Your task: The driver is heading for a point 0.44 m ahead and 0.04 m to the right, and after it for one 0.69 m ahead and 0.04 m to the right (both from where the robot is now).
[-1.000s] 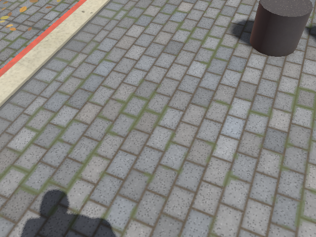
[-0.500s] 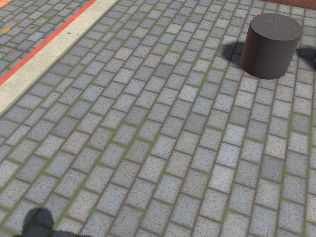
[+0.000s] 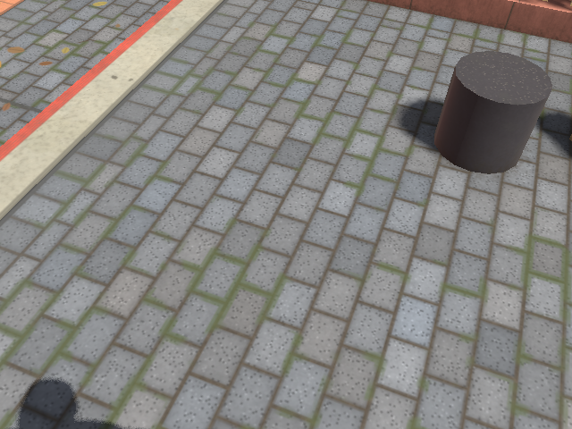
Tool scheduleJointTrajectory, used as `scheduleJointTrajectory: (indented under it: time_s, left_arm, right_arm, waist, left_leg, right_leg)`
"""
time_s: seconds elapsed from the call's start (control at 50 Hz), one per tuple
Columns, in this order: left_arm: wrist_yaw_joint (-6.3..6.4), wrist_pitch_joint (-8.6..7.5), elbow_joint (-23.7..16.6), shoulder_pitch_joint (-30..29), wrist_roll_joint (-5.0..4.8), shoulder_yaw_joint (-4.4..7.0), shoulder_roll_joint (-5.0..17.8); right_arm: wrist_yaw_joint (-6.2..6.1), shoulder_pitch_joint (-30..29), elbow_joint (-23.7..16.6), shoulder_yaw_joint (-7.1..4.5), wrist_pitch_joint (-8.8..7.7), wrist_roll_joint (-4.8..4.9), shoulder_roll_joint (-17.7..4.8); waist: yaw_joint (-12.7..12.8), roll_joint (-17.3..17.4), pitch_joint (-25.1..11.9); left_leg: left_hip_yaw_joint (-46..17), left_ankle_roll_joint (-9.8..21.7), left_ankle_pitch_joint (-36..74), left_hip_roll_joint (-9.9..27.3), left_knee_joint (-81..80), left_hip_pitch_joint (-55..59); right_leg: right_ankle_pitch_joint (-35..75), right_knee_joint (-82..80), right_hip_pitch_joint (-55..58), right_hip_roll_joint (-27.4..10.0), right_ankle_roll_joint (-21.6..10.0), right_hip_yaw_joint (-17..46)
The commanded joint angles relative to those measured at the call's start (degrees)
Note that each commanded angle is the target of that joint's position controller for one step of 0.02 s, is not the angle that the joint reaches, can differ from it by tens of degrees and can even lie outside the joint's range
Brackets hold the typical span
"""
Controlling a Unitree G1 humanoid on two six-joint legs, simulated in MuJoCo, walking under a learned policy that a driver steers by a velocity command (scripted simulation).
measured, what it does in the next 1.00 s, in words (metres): walks ahead: right foot, then left foot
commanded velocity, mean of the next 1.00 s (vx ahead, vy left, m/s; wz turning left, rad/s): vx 0.46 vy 0.00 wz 0.00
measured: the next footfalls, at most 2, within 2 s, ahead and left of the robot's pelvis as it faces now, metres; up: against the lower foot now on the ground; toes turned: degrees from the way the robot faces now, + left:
right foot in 0.34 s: +0.35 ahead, -0.10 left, +0.00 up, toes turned -4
left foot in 0.90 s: +0.67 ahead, +0.08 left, +0.00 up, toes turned +5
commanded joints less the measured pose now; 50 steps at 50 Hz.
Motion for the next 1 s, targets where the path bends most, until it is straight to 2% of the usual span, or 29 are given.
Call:
scheduleJointTrajectory:
  time_s: [0.02, 0.1, 0.16, 0.22, 0.26, 0.28, 0.3, 0.32, 0.34, 0.36, 0.38, 0.4, 0.42, 0.46, 0.48, 0.52, 0.56, 0.62, 0.66, 0.78, 0.84, 0.86, 0.88, 0.9, 0.92, 0.94, 0.96, 0.98, 1.0]
  left_arm:
    - [-1.13, -0.91, -3.8, -3.4, 0.21, 0.40, 2.1]
    - [-1.11, 0.22, -6.7, -10.7, 0.00, 0.14, 1.4]
    - [-1.17, 0.30, -10.2, -18.9, -0.53, -0.67, 0.7]
    - [-1.06, 0.30, -12.0, -22.2, -0.93, -0.84, 1.5]
    - [-0.61, 0.05, -12.2, -20.6, -0.96, -0.39, 2.8]
    - [-0.24, -0.19, -11.5, -17.5, -0.91, 0.08, 3.7]
    - [0.19, -0.55, -9.7, -11.4, -0.90, 0.75, 4.8]
    - [0.66, -1.01, -6.5, -2.1, -0.68, 1.59, 5.9]
    - [1.22, -1.43, -4.2, 6.9, 0.62, 2.77, 9.2]
    - [1.16, -1.43, -4.2, 11.3, 1.90, 4.10, 15.1]
    - [0.57, -0.52, -4.5, 6.7, -0.43, 3.83, 13.4]
    - [0.50, -0.54, -5.8, -0.9, -1.19, 2.86, 10.3]
    - [0.26, -1.11, -6.4, -4.3, -1.26, 1.82, 6.6]
    - [0.67, -2.09, -4.7, -4.1, -1.11, 0.57, 3.0]
    - [0.88, -2.53, -3.9, -2.6, -1.01, 0.27, 2.5]
    - [1.09, -3.25, -2.8, 0.5, -1.08, 0.32, 3.9]
    - [1.08, -3.38, -2.5, 2.6, -1.14, 0.45, 5.4]
    - [0.96, -3.24, -2.2, 6.1, -1.29, 0.07, 5.2]
    - [0.98, -3.24, -1.9, 8.1, -1.36, -0.15, 5.2]
    - [1.68, -3.07, 0.0, 13.8, -0.72, -0.42, 5.5]
    - [2.18, -2.86, 0.2, 12.3, -0.31, -0.15, 6.6]
    - [2.34, -2.75, 0.3, 11.4, -0.22, -0.06, 7.0]
    - [2.36, -2.54, 0.4, 10.8, -0.32, 0.00, 7.3]
    - [2.40, -2.54, 0.0, 9.9, -1.20, -0.23, 6.9]
    - [2.28, -2.72, -2.2, 10.6, -3.02, -1.17, 3.9]
    - [2.35, -2.32, -0.9, 18.8, -5.10, -0.88, 2.5]
    - [2.77, -1.72, -0.9, 14.5, -3.19, 0.24, 6.1]
    - [2.67, -1.78, -2.3, 9.2, -2.30, -0.16, 4.0]
    - [2.53, -1.57, -2.4, 7.3, -1.47, -0.22, 3.0]
  right_arm:
    - [-0.53, 3.8, -0.9, -0.24, -1.26, 0.32, -4.8]
    - [-0.83, 8.9, 1.2, 0.52, -1.74, 0.47, -4.4]
    - [-0.80, 8.9, 1.2, 0.82, -1.84, 0.36, -4.7]
    - [-0.94, 9.3, 1.7, 0.60, -2.01, 0.36, -5.9]
    - [-1.00, 8.0, 1.8, 0.38, -2.13, 0.31, -6.7]
    - [-1.09, 7.0, 1.7, 0.16, -2.16, 0.28, -7.5]
    - [-1.19, 6.2, 1.8, -0.12, -1.98, 0.13, -8.2]
    - [-1.16, 5.2, 1.6, -0.27, -1.63, 0.24, -8.6]
    - [-0.89, 5.4, 0.7, 0.06, -1.45, 0.56, -7.5]
    - [-0.09, 12.0, -0.7, 1.21, -1.22, 2.31, -0.4]
    - [0.16, 9.2, -0.7, -0.14, -1.08, 1.51, -5.2]
    - [0.23, 2.6, -3.1, -0.61, -0.98, 0.94, -6.6]
    - [0.45, -1.1, -4.0, -0.57, -1.28, 0.57, -6.3]
    - [0.77, -0.2, -3.6, -0.50, -0.20, -0.64, -4.0]
    - [1.06, 0.8, -3.2, -0.39, 0.54, -0.93, -2.9]
    - [1.42, -0.8, -3.9, -0.41, 1.51, -1.04, -2.6]
    - [1.70, -6.2, -5.9, -0.46, 2.13, -1.05, -3.3]
    - [1.95, -14.6, -8.8, -0.42, 2.30, -0.59, -4.2]
    - [2.07, -18.8, -10.2, -0.07, 2.15, -0.20, -3.7]
    - [2.06, -27.8, -13.4, 0.48, 1.52, 0.10, -3.7]
    - [1.78, -26.4, -13.9, 0.08, 0.81, 0.12, -4.7]
    - [1.35, -22.3, -12.6, -0.26, 0.43, -0.09, -5.1]
    - [0.80, -14.1, -9.7, -0.83, -0.19, -0.34, -5.9]
    - [0.20, -4.9, -6.8, -1.52, -1.08, -1.39, -7.5]
    - [-0.43, 3.7, -5.4, -2.75, -1.55, -2.94, -12.9]
    - [0.15, 3.5, -4.9, -3.61, -0.67, -0.95, -15.4]
    - [0.56, -1.2, -6.2, -3.10, -0.19, 1.04, -13.2]
    - [0.51, -6.5, -6.5, -1.81, -0.42, 1.11, -9.2]
    - [0.34, -9.0, -6.4, -0.80, -0.51, 0.86, -5.9]
  waist:
    - [0.6, 4.1, 6.8]
    - [-0.2, 5.4, 6.5]
    - [-1.3, 6.5, 8.1]
    - [-1.5, 7.4, 8.7]
    - [0.1, 7.0, 7.8]
    - [1.7, 7.1, 6.0]
    - [4.3, 7.0, 2.8]
    - [8.2, 5.5, -1.9]
    - [11.0, 2.6, -7.2]
    - [7.7, -9.7, -15.1]
    - [7.1, -5.9, -14.8]
    - [4.3, -3.0, -4.4]
    - [3.4, 0.7, -0.1]
    - [-0.4, 0.4, 2.5]
    - [-1.1, 0.0, 2.4]
    - [-1.7, -0.4, 3.0]
    - [-1.1, -0.5, 4.7]
    - [0.9, -0.5, 6.4]
    - [2.0, -0.8, 6.5]
    - [4.7, -2.2, 7.1]
    - [2.7, -2.9, 6.3]
    - [0.8, -3.4, 4.5]
    - [-2.3, -3.0, 0.6]
    - [-6.0, -2.2, -4.3]
    - [-7.5, 4.6, -12.8]
    - [-3.9, 14.9, -22.1]
    - [-2.6, 4.9, -17.8]
    - [-1.5, 4.5, -9.2]
    - [0.0, 2.8, -3.6]
  left_leg:
    - [-18.9, 5.6, 2.1, 15.5, -17.5, 8.1]
    - [-11.5, 6.0, 22.8, 13.8, -15.3, 10.6]
    - [-8.2, 6.0, 27.6, 12.4, -15.6, 7.8]
    - [-7.0, 6.0, 32.0, 13.3, -15.3, 8.1]
    - [-6.0, 5.5, 41.8, 14.5, -12.1, 10.2]
    - [-5.2, 4.9, 50.0, 14.6, -7.9, 11.6]
    - [-4.4, 4.2, 56.1, 14.2, -0.7, 12.6]
    - [-2.9, 3.2, 55.1, 12.6, 10.4, 10.4]
    - [-1.8, 2.5, 39.5, 10.3, 25.3, 0.1]
    - [0.0, 0.3, -2.1, 0.5, 49.4, -19.0]
    - [-7.3, 1.2, -11.0, -1.2, 56.9, -26.0]
    - [-7.6, 1.7, -5.4, 3.1, 56.2, -29.8]
    - [-7.4, 1.8, -1.1, 5.1, 52.4, -28.1]
    - [-7.5, 1.0, 0.9, 7.7, 46.1, -21.5]
    - [-7.1, 0.5, 1.0, 7.9, 44.4, -19.6]
    - [-5.9, -0.4, 2.0, 8.3, 41.6, -20.9]
    - [-4.7, -1.5, 5.7, 9.3, 37.6, -25.4]
    - [-3.3, -2.9, 11.7, 9.8, 29.3, -30.5]
    - [-2.0, -3.3, 14.9, 8.9, 23.0, -30.1]
    - [0.5, -1.5, 15.3, 5.9, 11.9, -30.0]
    - [1.3, 1.0, 9.3, 3.7, 8.1, -24.8]
    - [2.1, 2.1, 7.5, 1.6, 7.1, -19.2]
    - [2.8, 3.2, 9.4, -0.6, 4.0, -10.8]
    - [0.6, 4.6, 18.3, 2.1, 1.5, 2.8]
    - [-14.4, 8.2, 33.5, 17.0, 4.3, 19.9]
    - [-34.9, 17.9, 54.5, 30.0, 1.8, 29.4]
    - [-28.4, 16.5, 57.5, 26.4, 1.2, 22.6]
    - [-21.2, 14.6, 56.7, 24.1, -0.7, 14.9]
    - [-16.4, 11.5, 52.4, 21.0, -3.7, 8.1]
  right_leg:
    - [6.7, 2.6, -18.3, -3.2, 0.6, 1.1]
    - [10.3, -2.5, -21.3, -2.4, 2.6, -1.9]
    - [14.5, -13.6, -17.7, -1.0, 2.9, -4.0]
    - [16.2, -20.9, -12.1, 0.3, 1.2, -5.4]
    - [15.2, -23.2, -7.6, 1.5, -0.9, -5.5]
    - [13.5, -23.7, -3.8, 2.8, -2.0, -5.8]
    - [11.9, -24.6, 2.1, 4.4, -3.1, -5.9]
    - [13.3, -28.1, 12.5, 5.4, -4.3, -6.2]
    - [6.9, -29.2, 26.0, -2.5, -6.3, 2.3]
    - [-2.3, -33.9, 41.1, -20.9, -14.0, 31.7]
    - [-9.9, -43.8, 37.5, -21.5, -15.4, 44.6]
    - [-12.8, -44.9, 28.6, -19.7, -13.0, 34.5]
    - [-6.3, -46.8, 20.6, -17.4, -11.2, 27.6]
    - [5.3, -48.3, 11.5, -12.5, -7.8, 17.4]
    - [8.9, -48.6, 10.1, -11.5, -7.3, 14.7]
    - [14.1, -49.4, 9.7, -10.4, -7.5, 11.4]
    - [14.2, -51.1, 10.6, -10.0, -7.5, 9.5]
    - [18.3, -52.1, 14.0, -9.0, -6.9, 7.4]
    - [23.0, -51.6, 16.0, -8.1, -5.9, 5.5]
    - [34.3, -47.9, 26.6, -9.8, -6.1, 3.5]
    - [47.2, -42.6, 30.0, -11.3, -5.6, 2.5]
    - [57.1, -37.4, 29.9, -10.8, -4.6, 1.6]
    - [62.3, -28.4, 29.4, -9.4, -3.4, 0.8]
    - [55.1, -17.1, 22.5, -7.3, -1.8, -0.6]
    - [29.4, 1.2, 7.6, -2.5, 0.4, -3.5]
    - [-13.9, 20.2, -3.9, 7.2, 2.0, -1.0]
    - [-10.0, 21.6, -5.5, 3.9, 1.6, 6.0]
    - [-7.4, 19.3, -8.1, 2.1, 2.0, 5.9]
    - [-5.5, 15.0, -7.7, 0.2, 2.1, 5.2]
